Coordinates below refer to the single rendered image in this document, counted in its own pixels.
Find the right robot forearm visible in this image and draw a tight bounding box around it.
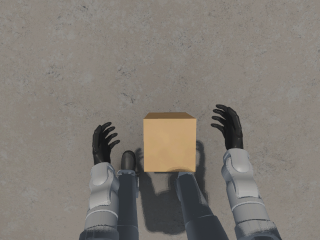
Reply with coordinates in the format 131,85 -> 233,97
221,148 -> 282,240

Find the robot left thigh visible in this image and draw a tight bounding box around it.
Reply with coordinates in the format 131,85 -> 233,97
117,173 -> 139,240

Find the right robot hand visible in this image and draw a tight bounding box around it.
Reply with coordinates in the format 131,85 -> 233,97
210,104 -> 244,150

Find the left robot shin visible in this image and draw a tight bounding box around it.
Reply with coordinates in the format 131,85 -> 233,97
116,169 -> 136,178

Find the left robot forearm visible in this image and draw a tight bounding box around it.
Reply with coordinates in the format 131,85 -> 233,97
79,162 -> 120,240

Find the left robot hand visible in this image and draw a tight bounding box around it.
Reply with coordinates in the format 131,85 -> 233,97
92,122 -> 120,165

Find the carton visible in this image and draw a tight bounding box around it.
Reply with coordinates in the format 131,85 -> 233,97
143,112 -> 197,172

